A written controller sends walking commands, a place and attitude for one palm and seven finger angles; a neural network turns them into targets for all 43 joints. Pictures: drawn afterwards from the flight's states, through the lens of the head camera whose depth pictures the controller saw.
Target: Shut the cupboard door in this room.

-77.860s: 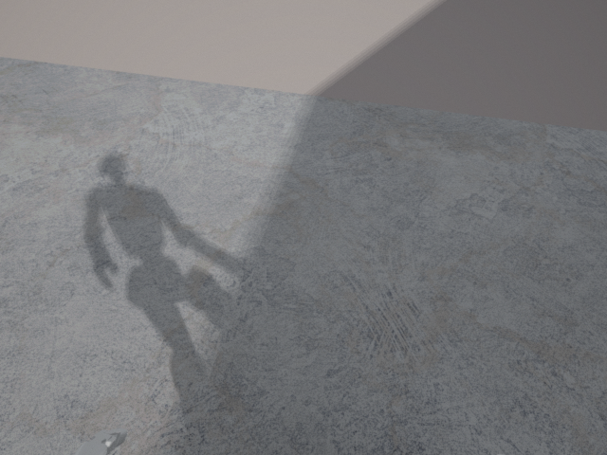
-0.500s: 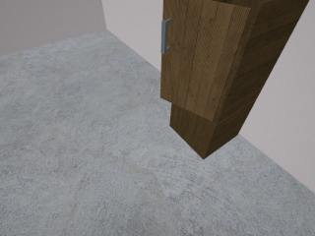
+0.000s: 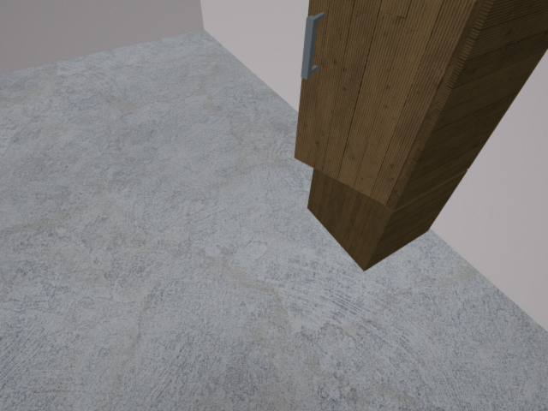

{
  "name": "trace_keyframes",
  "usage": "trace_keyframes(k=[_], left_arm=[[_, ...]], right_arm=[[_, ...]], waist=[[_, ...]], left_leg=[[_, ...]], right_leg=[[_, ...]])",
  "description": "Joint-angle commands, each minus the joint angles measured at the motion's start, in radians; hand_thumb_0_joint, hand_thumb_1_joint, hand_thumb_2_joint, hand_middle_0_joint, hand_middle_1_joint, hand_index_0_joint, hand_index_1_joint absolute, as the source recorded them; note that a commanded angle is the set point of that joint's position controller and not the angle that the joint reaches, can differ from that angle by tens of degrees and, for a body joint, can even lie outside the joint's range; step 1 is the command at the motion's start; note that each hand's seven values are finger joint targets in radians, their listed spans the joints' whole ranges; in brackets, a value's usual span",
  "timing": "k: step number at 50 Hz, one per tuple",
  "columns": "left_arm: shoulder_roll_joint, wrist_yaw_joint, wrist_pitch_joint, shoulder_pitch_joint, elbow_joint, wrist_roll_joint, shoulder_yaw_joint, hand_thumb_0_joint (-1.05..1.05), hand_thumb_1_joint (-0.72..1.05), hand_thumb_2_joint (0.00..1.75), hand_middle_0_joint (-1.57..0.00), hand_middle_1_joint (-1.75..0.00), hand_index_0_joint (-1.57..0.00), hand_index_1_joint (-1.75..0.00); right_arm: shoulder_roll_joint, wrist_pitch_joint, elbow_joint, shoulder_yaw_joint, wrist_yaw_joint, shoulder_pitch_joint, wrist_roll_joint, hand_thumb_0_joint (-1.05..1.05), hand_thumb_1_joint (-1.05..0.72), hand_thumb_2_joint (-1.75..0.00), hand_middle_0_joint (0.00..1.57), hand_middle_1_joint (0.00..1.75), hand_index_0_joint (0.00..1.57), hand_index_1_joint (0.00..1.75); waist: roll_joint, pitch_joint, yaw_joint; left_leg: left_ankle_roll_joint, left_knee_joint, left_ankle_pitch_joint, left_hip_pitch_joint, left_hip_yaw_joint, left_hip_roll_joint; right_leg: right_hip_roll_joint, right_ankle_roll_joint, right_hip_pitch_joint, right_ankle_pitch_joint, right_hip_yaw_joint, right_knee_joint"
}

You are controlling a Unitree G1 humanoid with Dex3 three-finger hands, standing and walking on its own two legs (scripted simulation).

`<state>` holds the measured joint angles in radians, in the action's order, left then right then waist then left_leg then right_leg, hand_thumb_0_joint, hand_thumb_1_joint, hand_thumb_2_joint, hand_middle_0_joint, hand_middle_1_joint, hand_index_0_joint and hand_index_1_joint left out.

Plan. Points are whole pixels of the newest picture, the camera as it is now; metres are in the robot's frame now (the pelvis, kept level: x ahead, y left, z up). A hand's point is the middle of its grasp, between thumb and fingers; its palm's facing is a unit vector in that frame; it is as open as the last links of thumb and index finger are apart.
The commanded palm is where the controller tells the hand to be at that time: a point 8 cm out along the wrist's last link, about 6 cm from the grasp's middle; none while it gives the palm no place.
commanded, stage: walk to a spot facing it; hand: left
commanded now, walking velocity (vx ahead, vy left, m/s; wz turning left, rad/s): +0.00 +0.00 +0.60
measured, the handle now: (313, 46) +0.93 -0.07 +0.09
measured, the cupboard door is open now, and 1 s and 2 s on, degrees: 20 20 20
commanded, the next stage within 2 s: turn to face it in 1.36 s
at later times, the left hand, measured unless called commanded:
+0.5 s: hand out of the picture +0.06 +0.25 -0.15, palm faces +0.26 -0.93 -0.26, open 7.4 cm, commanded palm none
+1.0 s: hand out of the picture -0.10 +0.16 -0.17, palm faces +0.66 -0.71 -0.24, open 7.4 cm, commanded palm none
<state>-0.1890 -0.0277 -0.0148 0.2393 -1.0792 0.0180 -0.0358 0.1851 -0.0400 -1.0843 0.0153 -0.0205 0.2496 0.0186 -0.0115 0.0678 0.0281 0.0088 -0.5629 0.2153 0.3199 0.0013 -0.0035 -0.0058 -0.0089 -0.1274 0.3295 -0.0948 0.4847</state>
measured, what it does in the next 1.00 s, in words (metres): steps on the spot, turning left: right foot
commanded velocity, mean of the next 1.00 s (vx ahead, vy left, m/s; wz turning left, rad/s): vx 0.13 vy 0.00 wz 0.60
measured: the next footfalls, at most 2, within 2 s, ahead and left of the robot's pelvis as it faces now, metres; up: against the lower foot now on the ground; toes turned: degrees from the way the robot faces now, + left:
right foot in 0.60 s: +0.07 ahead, -0.13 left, +0.00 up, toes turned +23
left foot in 1.04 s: +0.06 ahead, +0.18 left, +0.00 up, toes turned +48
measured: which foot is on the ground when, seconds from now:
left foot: down 0.00-0.60, up 0.62-1.00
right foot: down 0.00-0.12, up 0.14-0.58, down 0.60-1.00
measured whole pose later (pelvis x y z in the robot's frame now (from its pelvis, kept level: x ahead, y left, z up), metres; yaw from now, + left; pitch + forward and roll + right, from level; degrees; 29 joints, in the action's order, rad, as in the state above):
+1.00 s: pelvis +0.05 +0.03 -0.01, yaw +40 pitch +1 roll +1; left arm -0.21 0.00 0.03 0.38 -0.96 0.04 -0.06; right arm 0.24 -0.05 -0.90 0.05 0.05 0.12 0.03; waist 0.03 0.11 -0.03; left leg 0.00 -0.73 0.38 0.45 0.11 0.04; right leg -0.16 0.07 -0.03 0.44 -0.27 0.49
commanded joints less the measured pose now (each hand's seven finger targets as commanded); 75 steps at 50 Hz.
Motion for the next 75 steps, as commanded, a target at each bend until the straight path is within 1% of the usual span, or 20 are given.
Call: trace_keyframes(k=[1,4,6,7,10,27,29,30,31,34,42,47,50,51,52,53,57,71,74,75], left_arm=[[-0.187,-0.02,0.003,0.025,0.083,0.011,-0.053,0.0,0.9,0.9,-0.2,-0.3,-0.2,-0.3],[-0.2,-0.019,0.003,-0.006,0.113,0.009,-0.065,0.0,0.9,0.9,-0.2,-0.3,-0.2,-0.3],[-0.122,-0.011,-0.009,0.039,0.155,-0.013,-0.052,0.0,0.9,0.9,-0.2,-0.3,-0.2,-0.3],[-0.137,-0.013,-0.016,-0.02,0.177,-0.004,-0.042,0.0,0.9,0.9,-0.2,-0.3,-0.2,-0.3],[-0.143,-0.004,-0.023,-0.078,0.191,0.008,-0.059,0.0,0.9,0.9,-0.2,-0.3,-0.2,-0.3],[-0.163,0.001,-0.016,0.01,0.241,0.002,-0.06,0.0,0.9,0.9,-0.2,-0.3,-0.2,-0.3],[-0.233,-0.003,-0.008,0.113,0.223,0.011,-0.083,0.0,0.9,0.9,-0.2,-0.3,-0.2,-0.3],[-0.325,-0.009,-0.005,0.093,0.248,0.03,-0.097,0.0,0.9,0.9,-0.2,-0.3,-0.2,-0.3],[-0.299,-0.015,-0.009,-0.033,0.277,0.012,-0.076,0.0,0.9,0.9,-0.2,-0.3,-0.2,-0.3],[-0.194,-0.011,0.017,-0.123,0.296,0.003,-0.056,0.0,0.9,0.9,-0.2,-0.3,-0.2,-0.3],[-0.195,0.001,0.061,0.183,0.176,0.013,-0.066,0.0,0.9,0.9,-0.2,-0.3,-0.2,-0.3],[-0.217,0.011,0.062,0.212,0.159,0.019,-0.073,0.0,0.9,0.9,-0.2,-0.3,-0.2,-0.3],[-0.245,0.019,0.067,0.158,0.172,0.006,-0.074,0.0,0.9,0.9,-0.2,-0.3,-0.2,-0.3],[-0.205,0.03,0.068,0.148,0.199,-0.001,-0.069,0.0,0.9,0.9,-0.2,-0.3,-0.2,-0.3],[-0.148,0.044,0.067,0.063,0.27,-0.002,-0.048,0.0,0.9,0.9,-0.2,-0.3,-0.2,-0.3],[-0.174,0.039,0.056,-0.038,0.307,-0.002,-0.05,0.0,0.9,0.9,-0.2,-0.3,-0.2,-0.3],[-0.136,0.048,0.036,0.037,0.224,0.017,-0.06,0.0,0.9,0.9,-0.2,-0.3,-0.2,-0.3],[-0.089,0.055,0.039,-0.116,0.27,0.005,-0.046,0.0,0.9,0.9,-0.2,-0.3,-0.2,-0.3],[-0.117,0.043,0.058,0.095,0.203,0.009,-0.056,0.0,0.9,0.9,-0.2,-0.3,-0.2,-0.3],[-0.178,0.031,0.071,0.223,0.161,0.017,-0.069,0.0,0.9,0.9,-0.2,-0.3,-0.2,-0.3]], right_arm=[[0.094,-0.007,0.099,0.045,0.006,-0.008,0.001,0.0,-0.9,-0.9,0.2,0.3,0.2,0.3],[0.101,0.003,0.113,0.046,0.018,0.037,-0.003,0.0,-0.9,-0.9,0.2,0.3,0.2,0.3],[0.212,0.019,0.11,0.063,0.008,0.129,0.013,0.0,-0.9,-0.9,0.2,0.3,0.2,0.3],[0.235,0.012,0.093,0.069,0.0,0.162,0.012,0.0,-0.9,-0.9,0.2,0.3,0.2,0.3],[0.221,0.013,0.14,0.07,-0.01,0.079,0.017,0.0,-0.9,-0.9,0.2,0.3,0.2,0.3],[0.245,-0.008,0.223,0.108,0.006,-0.042,0.011,0.0,-0.9,-0.9,0.2,0.3,0.2,0.3],[0.177,-0.017,0.246,0.104,0.014,-0.075,-0.001,0.0,-0.9,-0.9,0.2,0.3,0.2,0.3],[0.113,-0.013,0.265,0.098,0.015,-0.06,-0.005,0.0,-0.9,-0.9,0.2,0.3,0.2,0.3],[0.177,-0.017,0.268,0.109,0.022,-0.075,0.014,0.0,-0.9,-0.9,0.2,0.3,0.2,0.3],[0.155,-0.023,0.242,0.097,0.044,-0.013,0.02,0.0,-0.9,-0.9,0.2,0.3,0.2,0.3],[0.104,0.007,0.303,0.06,0.067,-0.21,0.008,0.0,-0.9,-0.9,0.2,0.3,0.2,0.3],[0.091,0.024,0.318,0.043,0.079,-0.257,0.006,0.0,-0.9,-0.9,0.2,0.3,0.2,0.3],[0.147,0.042,0.254,0.058,0.067,-0.016,0.017,0.0,-0.9,-0.9,0.2,0.3,0.2,0.3],[0.255,0.048,0.22,0.086,0.055,0.14,0.021,0.0,-0.9,-0.9,0.2,0.3,0.2,0.3],[0.375,0.054,0.194,0.113,0.043,0.27,0.018,0.0,-0.9,-0.9,0.2,0.3,0.2,0.3],[0.38,0.048,0.17,0.114,0.029,0.281,0.004,0.0,-0.9,-0.9,0.2,0.3,0.2,0.3],[0.21,0.077,0.231,0.059,0.011,0.004,0.008,0.0,-0.9,-0.9,0.2,0.3,0.2,0.3],[0.153,0.097,0.113,0.058,-0.003,0.116,0.009,0.0,-0.9,-0.9,0.2,0.3,0.2,0.3],[0.134,0.092,0.088,0.051,-0.005,0.124,-0.001,0.0,-0.9,-0.9,0.2,0.3,0.2,0.3],[0.097,0.095,0.081,0.047,0.001,0.16,-0.011,0.0,-0.9,-0.9,0.2,0.3,0.2,0.3]], waist=[[0.173,0.025,-0.021],[0.07,-0.004,0.008],[-0.344,-0.06,0.018],[-0.271,-0.065,0.042],[-0.122,-0.045,0.02],[-0.173,-0.148,-0.033],[0.008,-0.152,-0.081],[0.307,-0.117,-0.086],[0.224,-0.004,-0.035],[0.17,-0.011,0.033],[0.207,-0.024,-0.09],[0.224,-0.002,-0.095],[0.131,-0.117,0.041],[-0.069,-0.229,0.123],[-0.287,-0.281,0.171],[-0.154,-0.247,0.172],[-0.146,-0.024,0.016],[-0.089,0.046,-0.003],[-0.007,-0.049,-0.097],[0.144,-0.159,-0.138]], left_leg=[[-0.026,-0.292,0.225,0.11,0.021,0.044],[-0.019,-0.044,0.025,0.01,0.011,0.082],[0.151,0.181,-0.683,-0.195,-0.431,0.316],[0.206,0.232,-0.545,-0.176,-0.457,0.356],[0.144,0.309,-0.023,-0.069,-0.463,0.29],[0.099,0.229,-0.02,-0.013,-0.441,0.105],[0.004,0.064,0.29,0.257,-0.309,-0.03],[-0.067,-0.324,0.35,0.417,-0.092,-0.167],[-0.048,-0.565,0.313,0.395,-0.122,-0.073],[-0.06,-0.673,0.158,0.351,-0.07,0.001],[-0.046,-0.411,0.153,0.422,0.056,0.044],[-0.006,-0.16,0.185,0.253,0.136,0.029],[0.037,0.043,0.086,-0.203,0.195,-0.054],[0.109,0.091,0.085,-0.501,-0.051,0.119],[0.232,0.175,-0.054,-0.646,-0.497,0.392],[0.269,0.237,-0.101,-0.621,-0.523,0.437],[0.154,0.313,0.07,-0.152,-0.243,0.262],[0.176,0.289,-0.232,-0.185,-0.14,0.212],[0.115,0.028,-0.357,-0.128,-0.085,0.15],[0.075,-0.221,-0.208,-0.006,-0.019,0.066]], right_leg=[[-0.355,-0.175,-0.049,-0.374,0.153,-0.129],[-0.323,-0.101,-0.039,-0.491,0.03,0.082],[-0.061,0.061,-0.305,0.193,-0.069,0.468],[-0.047,0.043,-0.316,0.325,0.043,0.593],[-0.076,0.043,-0.392,0.138,0.137,0.676],[0.044,0.055,-0.095,0.021,0.098,0.084],[-0.107,-0.007,0.162,0.124,0.232,-0.194],[-0.41,-0.125,0.126,0.402,0.615,-0.373],[-0.48,-0.134,-0.121,0.421,0.588,-0.396],[-0.303,-0.093,-0.09,0.082,0.292,-0.285],[-0.33,-0.096,0.26,-0.432,0.087,-0.175],[-0.364,-0.083,0.204,-0.476,0.006,-0.125],[-0.306,-0.023,0.014,-0.639,-0.141,0.217],[-0.241,0.027,-0.246,-0.354,-0.166,0.492],[-0.098,0.076,-0.568,0.252,-0.097,0.78],[-0.125,0.052,-0.652,0.24,0.042,0.851],[-0.176,0.055,-0.495,-0.003,0.087,0.727],[-0.073,0.04,-0.342,-0.209,0.037,0.181],[-0.034,0.007,-0.006,-0.264,0.032,0.038],[-0.169,-0.046,0.212,-0.345,0.199,0.004]])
